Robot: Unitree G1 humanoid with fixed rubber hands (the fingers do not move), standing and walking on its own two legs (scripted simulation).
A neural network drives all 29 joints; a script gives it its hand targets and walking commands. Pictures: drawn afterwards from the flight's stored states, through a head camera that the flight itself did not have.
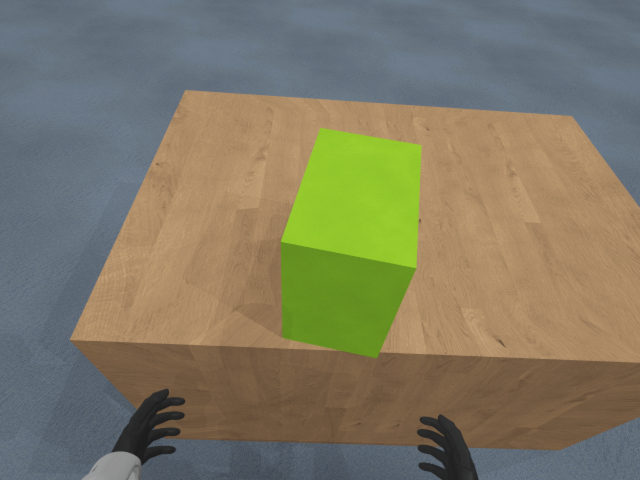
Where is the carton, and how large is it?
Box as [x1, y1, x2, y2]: [281, 128, 421, 357]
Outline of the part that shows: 320,128 281,239 282,337 376,357 416,265 421,145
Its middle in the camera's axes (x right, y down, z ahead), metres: +0.05 +0.00 +0.63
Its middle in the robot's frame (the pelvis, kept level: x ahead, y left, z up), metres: +0.46 -0.04 -0.01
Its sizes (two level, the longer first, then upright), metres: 0.246 0.162 0.254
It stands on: a pedestal, 0.64 m high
